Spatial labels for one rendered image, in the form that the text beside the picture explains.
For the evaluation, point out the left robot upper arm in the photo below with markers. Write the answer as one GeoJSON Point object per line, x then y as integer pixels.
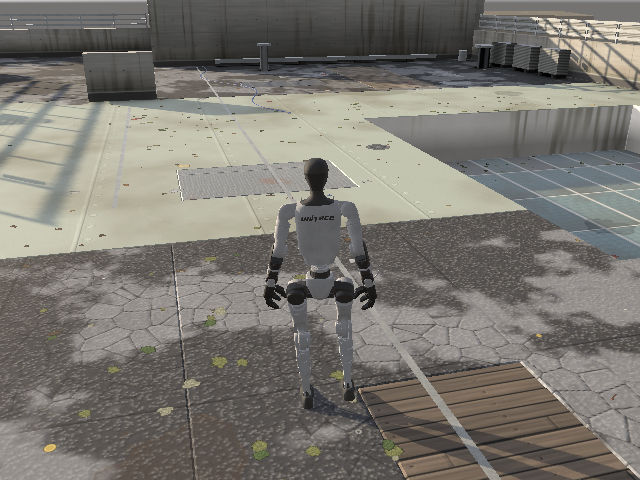
{"type": "Point", "coordinates": [286, 212]}

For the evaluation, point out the left robot forearm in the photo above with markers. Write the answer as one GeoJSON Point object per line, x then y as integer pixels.
{"type": "Point", "coordinates": [273, 270]}

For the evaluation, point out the left robot thigh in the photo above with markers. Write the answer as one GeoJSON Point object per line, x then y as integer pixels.
{"type": "Point", "coordinates": [297, 302]}

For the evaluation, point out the right robot upper arm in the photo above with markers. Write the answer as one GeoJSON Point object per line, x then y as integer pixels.
{"type": "Point", "coordinates": [349, 210]}

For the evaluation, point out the robot left hand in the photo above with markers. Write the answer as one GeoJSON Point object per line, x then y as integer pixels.
{"type": "Point", "coordinates": [269, 294]}

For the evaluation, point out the right robot forearm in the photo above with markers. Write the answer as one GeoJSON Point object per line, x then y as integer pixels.
{"type": "Point", "coordinates": [364, 268]}

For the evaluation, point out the robot right shin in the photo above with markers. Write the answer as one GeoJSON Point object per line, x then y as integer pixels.
{"type": "Point", "coordinates": [346, 355]}

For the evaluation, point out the robot right hand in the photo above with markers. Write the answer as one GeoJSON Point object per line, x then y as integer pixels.
{"type": "Point", "coordinates": [370, 294]}

